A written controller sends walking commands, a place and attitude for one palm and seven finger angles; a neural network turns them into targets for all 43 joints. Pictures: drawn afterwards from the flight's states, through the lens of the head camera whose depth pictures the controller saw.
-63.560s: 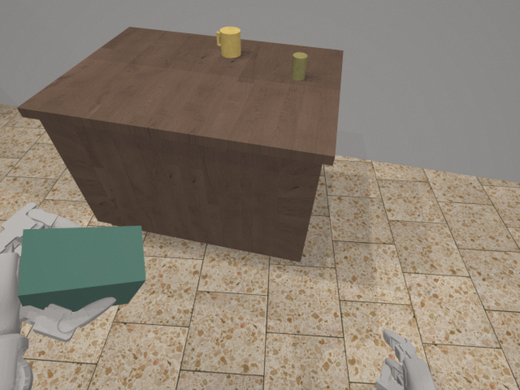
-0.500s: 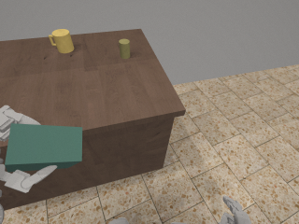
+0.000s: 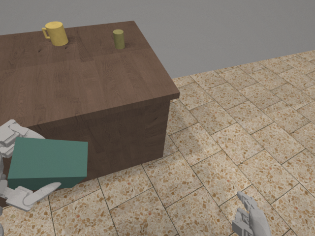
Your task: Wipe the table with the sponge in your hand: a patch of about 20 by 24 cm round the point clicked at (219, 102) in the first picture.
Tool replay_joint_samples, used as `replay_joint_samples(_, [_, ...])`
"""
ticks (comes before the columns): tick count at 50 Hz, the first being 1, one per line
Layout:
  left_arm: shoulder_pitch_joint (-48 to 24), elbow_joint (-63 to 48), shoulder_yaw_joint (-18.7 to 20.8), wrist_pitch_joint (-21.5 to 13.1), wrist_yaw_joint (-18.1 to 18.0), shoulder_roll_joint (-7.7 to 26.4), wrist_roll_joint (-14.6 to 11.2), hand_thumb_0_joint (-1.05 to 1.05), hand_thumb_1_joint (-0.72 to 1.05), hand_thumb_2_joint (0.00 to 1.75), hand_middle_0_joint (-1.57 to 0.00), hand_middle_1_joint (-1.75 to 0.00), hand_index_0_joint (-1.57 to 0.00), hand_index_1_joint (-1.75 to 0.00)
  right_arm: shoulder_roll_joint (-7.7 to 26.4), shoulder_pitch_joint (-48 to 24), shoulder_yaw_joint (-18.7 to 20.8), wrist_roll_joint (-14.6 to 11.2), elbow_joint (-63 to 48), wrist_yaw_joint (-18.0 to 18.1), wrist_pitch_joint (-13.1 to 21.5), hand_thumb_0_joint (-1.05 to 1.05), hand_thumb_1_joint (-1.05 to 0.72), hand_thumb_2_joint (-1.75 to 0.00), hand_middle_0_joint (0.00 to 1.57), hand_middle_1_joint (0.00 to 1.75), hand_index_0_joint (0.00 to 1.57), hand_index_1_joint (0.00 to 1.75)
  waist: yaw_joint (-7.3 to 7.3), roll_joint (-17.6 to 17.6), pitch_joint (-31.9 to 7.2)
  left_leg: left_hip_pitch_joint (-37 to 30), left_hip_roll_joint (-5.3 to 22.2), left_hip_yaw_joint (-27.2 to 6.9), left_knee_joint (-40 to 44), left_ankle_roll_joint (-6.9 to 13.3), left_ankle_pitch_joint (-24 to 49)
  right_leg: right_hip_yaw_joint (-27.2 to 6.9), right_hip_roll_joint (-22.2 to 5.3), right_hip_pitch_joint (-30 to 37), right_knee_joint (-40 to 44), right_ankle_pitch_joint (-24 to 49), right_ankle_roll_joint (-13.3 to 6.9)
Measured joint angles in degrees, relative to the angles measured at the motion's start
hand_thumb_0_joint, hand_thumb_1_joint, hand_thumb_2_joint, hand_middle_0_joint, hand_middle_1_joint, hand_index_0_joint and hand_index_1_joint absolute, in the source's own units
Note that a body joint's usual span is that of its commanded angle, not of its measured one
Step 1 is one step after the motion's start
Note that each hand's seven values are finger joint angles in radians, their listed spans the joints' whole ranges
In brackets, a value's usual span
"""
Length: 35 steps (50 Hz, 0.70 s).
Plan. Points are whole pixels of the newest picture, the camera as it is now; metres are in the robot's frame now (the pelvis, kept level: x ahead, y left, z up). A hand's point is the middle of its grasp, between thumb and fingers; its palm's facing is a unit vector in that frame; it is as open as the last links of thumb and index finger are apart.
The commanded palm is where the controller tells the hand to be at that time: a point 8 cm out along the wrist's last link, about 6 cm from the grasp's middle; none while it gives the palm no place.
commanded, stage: stop stepping back and stand still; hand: left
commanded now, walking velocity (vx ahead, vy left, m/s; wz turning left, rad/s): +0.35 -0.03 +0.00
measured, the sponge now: (59, 166) +0.23 +0.21 +0.13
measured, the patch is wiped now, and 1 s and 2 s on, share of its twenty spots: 0.90 0.90 0.90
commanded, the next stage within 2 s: stand and wait in 0.72 s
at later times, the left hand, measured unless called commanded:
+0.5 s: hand (1, 227) +0.12 +0.23 +0.16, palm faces +0.43 -0.83 -0.36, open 10.5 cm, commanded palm +0.07 +0.28 +0.18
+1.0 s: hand out of the picture +0.14 +0.27 +0.16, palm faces +0.45 -0.80 -0.40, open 10.5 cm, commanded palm +0.08 +0.30 +0.18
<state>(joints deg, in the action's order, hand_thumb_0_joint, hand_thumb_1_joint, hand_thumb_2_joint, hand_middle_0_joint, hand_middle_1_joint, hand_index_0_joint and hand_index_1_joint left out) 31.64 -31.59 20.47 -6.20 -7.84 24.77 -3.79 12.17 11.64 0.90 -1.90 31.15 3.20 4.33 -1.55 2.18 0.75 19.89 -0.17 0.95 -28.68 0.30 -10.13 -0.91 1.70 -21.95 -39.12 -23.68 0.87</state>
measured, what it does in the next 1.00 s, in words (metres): steps on the spot: right foot, then left foot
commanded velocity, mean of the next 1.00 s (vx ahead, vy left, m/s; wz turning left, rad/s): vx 0.09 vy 0.02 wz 0.00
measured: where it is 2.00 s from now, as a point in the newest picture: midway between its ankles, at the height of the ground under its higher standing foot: outside the picture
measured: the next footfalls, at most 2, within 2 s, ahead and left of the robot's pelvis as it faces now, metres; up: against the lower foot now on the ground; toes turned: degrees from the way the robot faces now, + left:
right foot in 0.36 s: +0.02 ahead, -0.08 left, +0.00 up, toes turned +5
left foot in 0.58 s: +0.00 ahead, +0.14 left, +0.00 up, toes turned +7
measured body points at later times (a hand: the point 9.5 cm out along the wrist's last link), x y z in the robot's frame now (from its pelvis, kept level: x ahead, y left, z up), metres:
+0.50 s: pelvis -0.07 -0.01 +0.00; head -0.10 -0.02 +0.45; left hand +0.09 +0.28 +0.18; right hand +0.08 -0.24 -0.10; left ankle -0.04 +0.12 -0.69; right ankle -0.02 -0.09 -0.73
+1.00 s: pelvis -0.05 +0.01 +0.00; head -0.04 +0.01 +0.45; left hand +0.11 +0.31 +0.18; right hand +0.14 -0.20 -0.08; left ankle -0.04 +0.13 -0.73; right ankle -0.02 -0.09 -0.73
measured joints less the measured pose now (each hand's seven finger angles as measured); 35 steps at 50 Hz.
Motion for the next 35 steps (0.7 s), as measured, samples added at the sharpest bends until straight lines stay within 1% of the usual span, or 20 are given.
replay_joint_samples(2, [1.0,0.1,-0.3,0.1,-0.1,-0.7,0.4,-0.01,-0.53,1.05,-0.7,-1.29,-0.7,-1.32,0.3,1.6,-0.4,0.0,0.5,0.0,0.3,0.01,-0.91,-0.9,0.2,0.3,0.2,0.3,0.33,-0.9,-0.6,1.0,0.3,-0.5,-1.7,-0.1,-1.0,1.0,0.1,3.5,6.0,4.5,-1.1])
replay_joint_samples(4, [0.4,1.2,-1.4,-0.1,0.1,-2.0,0.9,-0.01,-0.53,1.05,-0.7,-1.29,-0.7,-1.32,0.6,2.3,-0.5,0.5,2.3,0.1,-0.4,0.01,-0.9,-0.9,0.2,0.3,0.2,0.3,0.67,-2.3,-0.8,2.8,0.6,-1.5,-6.2,0.0,-7.3,2.1,0.6,4.0,7.7,10.2,-2.9])
replay_joint_samples(6, [-0.9,2.6,-2.7,-0.1,0.1,-3.4,1.2,-0.01,-0.53,1.05,-0.7,-1.28,-0.7,-1.32,0.6,2.7,-0.6,1.0,5.2,0.2,-1.1,0.01,-0.9,-0.9,0.2,0.3,0.2,0.3,1.41,-2.2,-1.5,4.4,0.3,-1.4,-13.7,0.1,-10.8,2.4,0.5,3.9,7.6,10.8,-3.8])
replay_joint_samples(8, [-2.5,4.2,-3.8,0.3,0.0,-4.5,1.4,-0.01,-0.53,1.05,-0.7,-1.28,-0.71,-1.32,0.4,3.3,-0.9,1.2,7.5,0.5,-1.7,0.01,-0.9,-0.9,0.2,0.3,0.2,0.3,1.73,-1.4,-2.5,3.4,0.4,-0.2,-16.2,0.7,-12.5,2.5,-0.3,3.8,7.4,10.5,-4.0])
replay_joint_samples(10, [-4.0,5.3,-4.3,0.3,-0.2,-5.0,1.5,-0.01,-0.53,1.05,-0.7,-1.28,-0.71,-1.32,0.5,4.1,-1.4,1.5,8.2,1.0,-1.7,0.01,-0.9,-0.9,0.2,0.3,0.2,0.3,1.37,-1.2,-3.7,-0.5,1.1,0.2,-10.7,1.7,-14.7,3.3,-0.8,2.8,6.0,8.9,-3.9])
replay_joint_samples(11, [-4.7,5.6,-4.4,0.2,-0.4,-5.2,1.5,-0.01,-0.53,1.05,-0.7,-1.28,-0.71,-1.32,0.8,4.3,-1.5,1.7,7.9,1.3,-1.5,0.01,-0.9,-0.9,0.2,0.3,0.2,0.3,0.8,-1.8,-4.1,-1.8,1.6,-0.9,-6.9,2.2,-15.8,3.9,-0.6,1.7,4.5,7.2,-3.8])
replay_joint_samples(13, [-5.8,6.3,-3.6,0.4,-0.6,-4.6,1.5,-0.01,-0.53,1.05,-0.7,-1.28,-0.71,-1.32,0.3,3.7,-1.5,1.7,7.7,1.7,-1.2,0.01,-0.9,-0.9,0.2,0.3,0.2,0.3,-0.07,-1.6,-3.2,-1.5,1.4,-0.9,-6.5,1.3,-9.4,3.3,-0.4,0.5,0.3,2.3,-2.9])
replay_joint_samples(15, [-5.3,6.9,-2.5,0.8,-0.5,-3.5,1.7,-0.01,-0.53,1.05,-0.7,-1.28,-0.71,-1.32,-0.6,3.9,-1.5,1.5,7.1,1.5,-0.7,0.01,-0.9,-0.9,0.2,0.3,0.2,0.3,-0.7,-1.8,-3.2,-1.8,1.4,-0.6,-6.2,0.9,-7.1,3.3,0.0,0.0,-4.9,-0.3,-2.1])
replay_joint_samples(17, [-4.2,7.3,-1.7,0.7,-0.2,-2.4,1.5,-0.01,-0.53,1.05,-0.7,-1.28,-0.71,-1.32,-1.2,4.6,-1.7,1.4,6.6,1.0,0.0,0.01,-0.9,-0.9,0.2,0.3,0.2,0.3,-1.36,-2.6,-3.8,-1.5,1.7,-0.8,-6.5,0.5,-7.7,4.0,0.4,3.2,-1.7,-1.1,-2.1])
replay_joint_samples(18, [-3.8,7.1,-1.3,0.4,0.0,-1.8,1.5,-0.01,-0.53,1.05,-0.7,-1.29,-0.71,-1.32,-1.4,4.9,-1.8,1.4,6.1,0.7,0.1,0.01,-0.9,-0.9,0.2,0.3,0.2,0.3,-1.32,-2.6,-4.1,-0.2,1.7,-0.8,-8.5,0.7,-10.3,3.6,0.4,4.9,2.5,-0.3,-3.0])
replay_joint_samples(20, [-4.4,6.9,-1.6,-0.6,0.8,-2.4,1.4,-0.01,-0.53,1.05,-0.7,-1.29,-0.7,-1.32,-1.1,4.1,-1.6,1.4,6.9,0.2,0.0,0.01,-0.9,-0.9,0.2,0.3,0.2,0.3,-0.24,-3.3,-2.9,3.6,1.4,-1.7,-18.8,0.7,-12.8,4.1,0.7,4.9,4.4,8.5,-4.9])
replay_joint_samples(22, [-4.5,7.6,-2.7,-1.6,1.5,-4.3,1.1,-0.01,-0.53,1.05,-0.7,-1.29,-0.7,-1.32,-0.6,3.5,-1.5,1.4,8.6,-0.3,0.0,0.01,-0.9,-0.9,0.2,0.3,0.2,0.3,0.57,-3.8,-2.5,6.1,1.2,-2.1,-26.4,0.4,-11.4,4.4,0.9,5.9,6.0,9.9,-5.2])
replay_joint_samples(23, [-4.4,8.0,-3.1,-1.8,1.8,-4.9,1.0,-0.01,-0.53,1.05,-0.7,-1.29,-0.71,-1.32,-0.5,3.6,-1.4,1.4,9.1,-0.4,-0.1,0.01,-0.9,-0.9,0.2,0.3,0.2,0.3,0.87,-3.6,-2.7,6.4,1.2,-1.6,-27.0,0.3,-10.6,4.3,0.7,6.4,7.3,10.2,-5.1])
replay_joint_samples(25, [-4.1,8.4,-3.7,-2.2,1.8,-5.5,1.1,-0.01,-0.53,1.05,-0.7,-1.29,-0.71,-1.32,-0.4,3.7,-1.5,1.3,9.1,0.0,0.0,0.01,-0.9,-0.9,0.2,0.3,0.2,0.3,1.3,-2.5,-2.9,4.9,1.6,0.3,-22.6,0.6,-10.2,3.9,-0.1,7.1,9.3,10.9,-4.7])
replay_joint_samples(27, [-4.0,8.0,-4.0,-2.3,1.3,-5.4,1.3,-0.01,-0.53,1.05,-0.7,-1.28,-0.71,-1.32,-0.2,3.8,-1.6,1.3,8.2,0.6,0.3,0.01,-0.9,-0.9,0.21,0.3,0.2,0.3,1.5,-1.4,-2.6,1.0,2.0,1.9,-13.8,1.3,-10.5,3.7,-1.0,7.2,9.8,11.2,-4.5])
replay_joint_samples(29, [-3.8,6.8,-4.1,-2.2,0.5,-5.4,1.2,-0.01,-0.53,1.05,-0.7,-1.28,-0.71,-1.32,0.9,3.6,-1.5,1.5,6.5,1.3,0.9,0.01,-0.9,-0.9,0.21,0.3,0.2,0.3,1.41,-2.1,-2.4,-3.5,2.7,1.3,-4.2,2.4,-12.7,4.1,-0.7,6.0,8.0,9.9,-4.1])
replay_joint_samples(30, [-4.2,6.3,-3.9,-2.2,0.2,-5.1,1.1,-0.01,-0.53,1.05,-0.7,-1.28,-0.71,-1.32,1.2,3.0,-1.3,1.6,6.0,1.5,1.2,0.01,-0.9,-0.9,0.21,0.3,0.2,0.3,1.14,-2.5,-1.9,-3.7,2.9,0.8,-2.2,2.1,-9.5,4.2,-0.5,5.0,6.3,8.5,-3.7])
replay_joint_samples(32, [-5.2,5.8,-3.2,-1.5,-0.2,-4.2,1.2,-0.01,-0.53,1.05,-0.7,-1.28,-0.71,-1.32,1.1,1.7,-0.9,1.3,5.4,1.8,1.1,0.01,-0.9,-0.9,0.2,0.3,0.2,0.3,1.22,-2.2,-0.4,-3.2,2.7,1.0,-3.0,0.7,-3.0,3.2,-0.5,4.1,3.0,4.8,-2.4])
replay_joint_samples(34, [-5.4,5.7,-2.2,-1.0,-0.4,-3.3,1.5,-0.01,-0.53,1.05,-0.7,-1.28,-0.71,-1.32,0.5,1.1,-0.9,0.8,4.9,1.7,1.3,0.01,-0.9,-0.9,0.2,0.3,0.2,0.3,1.01,-2.1,-0.1,-3.0,2.4,1.0,-3.8,-0.2,-2.7,2.6,-0.5,4.0,2.0,3.5,-1.5])
replay_joint_samples(35, [-5.4,5.9,-1.8,-0.9,-0.4,-3.0,1.6,-0.01,-0.53,1.05,-0.7,-1.28,-0.71,-1.32,0.3,1.0,-0.9,0.6,4.7,1.5,1.5,0.01,-0.9,-0.9,0.2,0.3,0.2,0.3,0.77,-2.4,0.0,-2.9,2.4,0.7,-4.1,-0.5,-3.2,2.8,-0.4,4.4,2.7,5.0,-1.7])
